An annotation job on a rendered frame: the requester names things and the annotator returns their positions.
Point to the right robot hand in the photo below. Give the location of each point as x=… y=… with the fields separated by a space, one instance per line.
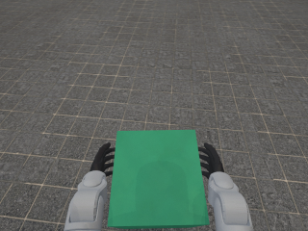
x=213 y=160

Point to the robot left forearm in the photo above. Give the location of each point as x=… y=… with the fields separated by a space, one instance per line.
x=86 y=208

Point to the carton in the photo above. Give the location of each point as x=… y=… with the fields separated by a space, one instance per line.
x=157 y=181

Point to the left robot hand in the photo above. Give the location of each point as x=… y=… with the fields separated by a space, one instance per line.
x=100 y=159

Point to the robot right forearm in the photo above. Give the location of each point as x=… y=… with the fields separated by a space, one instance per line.
x=230 y=208

